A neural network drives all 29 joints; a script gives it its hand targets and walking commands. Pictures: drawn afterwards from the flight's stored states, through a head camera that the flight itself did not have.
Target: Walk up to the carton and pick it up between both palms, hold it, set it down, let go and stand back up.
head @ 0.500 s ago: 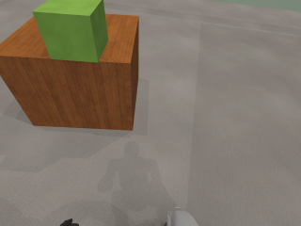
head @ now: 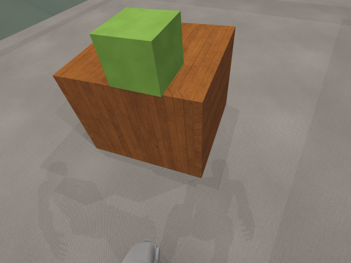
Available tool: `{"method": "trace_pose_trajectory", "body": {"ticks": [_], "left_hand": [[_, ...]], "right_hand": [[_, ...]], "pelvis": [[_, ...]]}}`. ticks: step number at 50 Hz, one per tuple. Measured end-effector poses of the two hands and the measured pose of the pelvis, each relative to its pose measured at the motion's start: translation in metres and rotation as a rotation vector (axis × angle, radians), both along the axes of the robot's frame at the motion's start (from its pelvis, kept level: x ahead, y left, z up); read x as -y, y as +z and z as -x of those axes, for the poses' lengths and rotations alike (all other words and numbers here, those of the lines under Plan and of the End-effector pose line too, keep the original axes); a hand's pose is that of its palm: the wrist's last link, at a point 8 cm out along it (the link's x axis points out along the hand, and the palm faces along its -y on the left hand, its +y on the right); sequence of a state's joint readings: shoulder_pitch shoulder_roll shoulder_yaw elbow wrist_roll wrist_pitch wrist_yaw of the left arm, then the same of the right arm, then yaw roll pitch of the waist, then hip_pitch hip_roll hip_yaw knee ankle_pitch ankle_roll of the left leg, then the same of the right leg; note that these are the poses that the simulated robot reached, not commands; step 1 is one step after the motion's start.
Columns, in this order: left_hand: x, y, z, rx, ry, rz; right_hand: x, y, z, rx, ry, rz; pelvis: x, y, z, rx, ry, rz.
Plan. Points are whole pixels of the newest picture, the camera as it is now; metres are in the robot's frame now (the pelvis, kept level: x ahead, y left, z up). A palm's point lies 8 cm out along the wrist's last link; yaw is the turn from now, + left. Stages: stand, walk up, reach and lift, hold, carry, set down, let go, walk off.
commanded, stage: walk up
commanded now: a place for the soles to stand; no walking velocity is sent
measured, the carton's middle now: (143, 50) +0.98 +0.18 -0.01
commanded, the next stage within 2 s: none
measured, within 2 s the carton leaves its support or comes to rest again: neither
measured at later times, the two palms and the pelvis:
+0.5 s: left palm (79, 230) +0.24 +0.30 -0.13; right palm (263, 231) +0.23 -0.21 -0.13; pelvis +0.21 +0.05 -0.01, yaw +8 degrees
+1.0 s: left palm (89, 197) +0.32 +0.28 -0.10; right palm (240, 155) +0.49 -0.19 -0.15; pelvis +0.41 +0.05 +0.00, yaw +9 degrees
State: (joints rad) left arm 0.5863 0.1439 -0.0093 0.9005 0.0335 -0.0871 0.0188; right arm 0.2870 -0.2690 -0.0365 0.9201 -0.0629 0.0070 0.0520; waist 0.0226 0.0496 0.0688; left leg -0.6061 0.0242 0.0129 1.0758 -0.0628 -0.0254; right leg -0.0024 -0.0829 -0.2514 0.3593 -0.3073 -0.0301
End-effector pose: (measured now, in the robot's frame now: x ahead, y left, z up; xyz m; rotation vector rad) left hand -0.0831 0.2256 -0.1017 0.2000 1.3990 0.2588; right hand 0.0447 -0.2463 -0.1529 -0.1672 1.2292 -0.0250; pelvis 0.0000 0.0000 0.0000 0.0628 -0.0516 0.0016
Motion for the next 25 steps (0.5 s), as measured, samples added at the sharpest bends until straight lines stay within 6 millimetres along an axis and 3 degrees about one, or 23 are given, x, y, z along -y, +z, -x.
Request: {"method": "trace_pose_trajectory", "body": {"ticks": [8, 12, 14, 17, 22, 25], "left_hand": [[0.025, -0.027, -0.032, -0.080, 0.094, 0.085], [0.017, -0.051, -0.060, -0.140, 0.101, 0.121], [0.006, -0.062, -0.083, -0.152, 0.094, 0.132], [-0.017, -0.065, -0.137, -0.077, 0.078, 0.125], [-0.058, -0.041, -0.262, 0.188, -0.018, 0.063], [-0.070, -0.031, -0.322, 0.305, -0.062, 0.041]], "right_hand": [[-0.057, -0.011, -0.123, 0.060, 0.141, -0.064], [-0.080, -0.018, -0.186, 0.123, 0.158, -0.053], [-0.084, -0.020, -0.205, 0.143, 0.130, -0.031], [-0.076, -0.018, -0.211, 0.131, 0.026, 0.012], [-0.051, 0.007, -0.195, 0.033, -0.034, 0.106], [-0.040, 0.019, -0.189, -0.029, -0.033, 0.135]], "pelvis": [[-0.010, -0.018, -0.070, -0.017, 0.062, 0.052], [-0.023, -0.037, -0.112, -0.028, 0.078, 0.055], [-0.031, -0.044, -0.131, -0.025, 0.102, 0.034], [-0.042, -0.041, -0.155, -0.013, 0.116, 0.062], [-0.050, -0.018, -0.190, 0.004, 0.122, 0.088], [-0.048, -0.011, -0.210, 0.002, 0.131, 0.089]]}}
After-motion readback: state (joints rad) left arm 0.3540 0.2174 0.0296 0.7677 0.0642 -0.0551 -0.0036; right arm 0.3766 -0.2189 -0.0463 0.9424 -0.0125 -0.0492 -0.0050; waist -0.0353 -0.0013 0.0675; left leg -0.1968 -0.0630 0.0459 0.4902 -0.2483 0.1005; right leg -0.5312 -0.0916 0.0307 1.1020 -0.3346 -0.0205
